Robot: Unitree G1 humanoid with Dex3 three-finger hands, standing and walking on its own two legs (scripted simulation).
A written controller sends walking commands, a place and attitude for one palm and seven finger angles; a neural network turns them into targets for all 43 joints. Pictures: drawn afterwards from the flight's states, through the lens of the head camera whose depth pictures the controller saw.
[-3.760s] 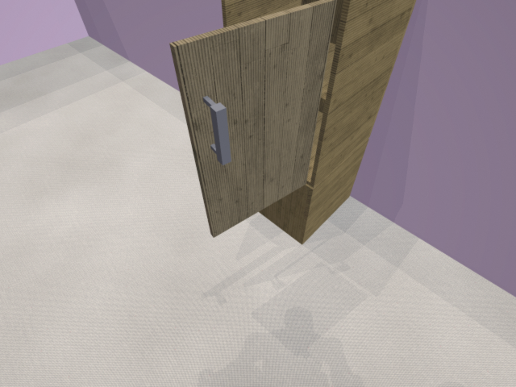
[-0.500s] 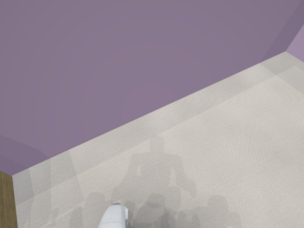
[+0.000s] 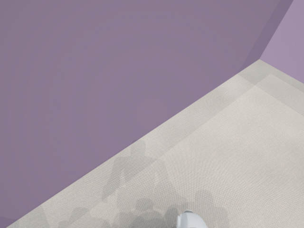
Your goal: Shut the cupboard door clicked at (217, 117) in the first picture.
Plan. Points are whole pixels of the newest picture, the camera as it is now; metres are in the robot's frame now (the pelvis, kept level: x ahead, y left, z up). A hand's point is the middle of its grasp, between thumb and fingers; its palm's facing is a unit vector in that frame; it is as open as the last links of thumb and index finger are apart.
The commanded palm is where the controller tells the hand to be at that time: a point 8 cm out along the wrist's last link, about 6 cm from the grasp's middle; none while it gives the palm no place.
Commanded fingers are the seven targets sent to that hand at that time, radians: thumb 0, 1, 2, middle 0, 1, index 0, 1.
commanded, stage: turn to face it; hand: left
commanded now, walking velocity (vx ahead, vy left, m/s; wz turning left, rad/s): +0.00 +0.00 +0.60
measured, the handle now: out of the picture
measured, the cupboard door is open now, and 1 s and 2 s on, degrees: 79 79 79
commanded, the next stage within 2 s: none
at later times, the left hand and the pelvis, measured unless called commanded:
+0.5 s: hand (88, 224) +0.15 +0.21 -0.20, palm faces +0.30 -0.93 -0.20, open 7.3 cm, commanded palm none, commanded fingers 0.00 0.90 0.90 -0.20 -0.30 -0.20 -0.30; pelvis +0.12 -0.01 -0.02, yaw +17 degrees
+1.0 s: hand out of the picture +0.10 +0.12 -0.15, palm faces +0.57 -0.77 -0.27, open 7.4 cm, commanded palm none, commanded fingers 0.00 0.90 0.90 -0.20 -0.30 -0.20 -0.30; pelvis +0.17 -0.07 +0.00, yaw +36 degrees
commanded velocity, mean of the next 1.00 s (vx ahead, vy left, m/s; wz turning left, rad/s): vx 0.00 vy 0.00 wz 0.60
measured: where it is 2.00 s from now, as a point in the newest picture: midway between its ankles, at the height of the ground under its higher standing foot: outside the picture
